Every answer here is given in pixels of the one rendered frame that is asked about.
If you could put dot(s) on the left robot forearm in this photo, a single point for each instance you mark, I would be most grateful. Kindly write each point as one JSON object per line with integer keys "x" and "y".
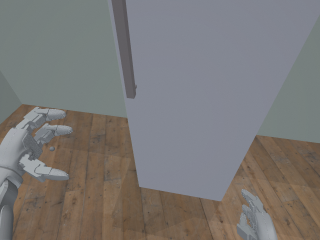
{"x": 10, "y": 181}

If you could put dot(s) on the handle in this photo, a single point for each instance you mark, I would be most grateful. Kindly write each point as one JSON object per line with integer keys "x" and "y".
{"x": 124, "y": 44}

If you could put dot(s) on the fridge door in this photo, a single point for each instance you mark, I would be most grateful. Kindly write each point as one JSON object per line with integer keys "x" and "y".
{"x": 207, "y": 73}

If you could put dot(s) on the robot right hand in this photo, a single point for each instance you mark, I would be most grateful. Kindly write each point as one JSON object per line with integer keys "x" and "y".
{"x": 262, "y": 227}

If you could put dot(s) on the robot left hand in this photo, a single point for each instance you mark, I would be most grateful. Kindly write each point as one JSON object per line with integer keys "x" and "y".
{"x": 18, "y": 142}

